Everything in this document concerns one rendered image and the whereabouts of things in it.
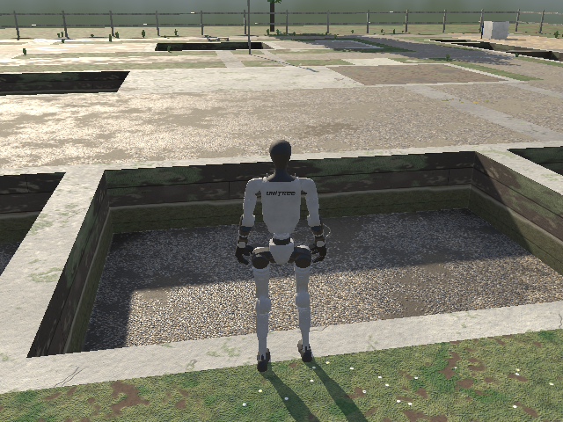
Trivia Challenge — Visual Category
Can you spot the right robot forearm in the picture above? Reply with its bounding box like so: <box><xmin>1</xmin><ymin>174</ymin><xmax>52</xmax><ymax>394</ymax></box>
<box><xmin>311</xmin><ymin>214</ymin><xmax>325</xmax><ymax>247</ymax></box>

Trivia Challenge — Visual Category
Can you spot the robot right hand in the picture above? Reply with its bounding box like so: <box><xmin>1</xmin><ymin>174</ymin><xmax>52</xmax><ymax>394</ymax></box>
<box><xmin>309</xmin><ymin>244</ymin><xmax>326</xmax><ymax>263</ymax></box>

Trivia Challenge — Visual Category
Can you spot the left robot forearm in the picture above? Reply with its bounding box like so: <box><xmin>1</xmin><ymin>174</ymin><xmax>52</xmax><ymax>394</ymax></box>
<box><xmin>237</xmin><ymin>215</ymin><xmax>252</xmax><ymax>248</ymax></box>

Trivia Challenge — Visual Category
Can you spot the robot left hand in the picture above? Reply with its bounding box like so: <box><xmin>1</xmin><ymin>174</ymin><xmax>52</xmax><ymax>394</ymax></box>
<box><xmin>235</xmin><ymin>245</ymin><xmax>253</xmax><ymax>265</ymax></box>

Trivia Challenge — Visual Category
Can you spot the left robot upper arm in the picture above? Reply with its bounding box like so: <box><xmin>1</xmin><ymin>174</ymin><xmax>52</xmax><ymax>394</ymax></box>
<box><xmin>241</xmin><ymin>178</ymin><xmax>262</xmax><ymax>227</ymax></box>

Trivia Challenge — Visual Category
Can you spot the left robot thigh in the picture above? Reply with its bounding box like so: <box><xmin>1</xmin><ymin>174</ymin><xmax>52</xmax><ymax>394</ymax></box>
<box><xmin>252</xmin><ymin>247</ymin><xmax>271</xmax><ymax>314</ymax></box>

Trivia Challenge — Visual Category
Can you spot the left robot shin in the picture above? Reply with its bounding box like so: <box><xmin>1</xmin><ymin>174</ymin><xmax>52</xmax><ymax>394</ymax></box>
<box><xmin>255</xmin><ymin>298</ymin><xmax>268</xmax><ymax>360</ymax></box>

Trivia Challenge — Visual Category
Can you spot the right robot upper arm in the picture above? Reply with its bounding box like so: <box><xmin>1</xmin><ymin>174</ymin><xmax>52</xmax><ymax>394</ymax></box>
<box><xmin>299</xmin><ymin>178</ymin><xmax>321</xmax><ymax>227</ymax></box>

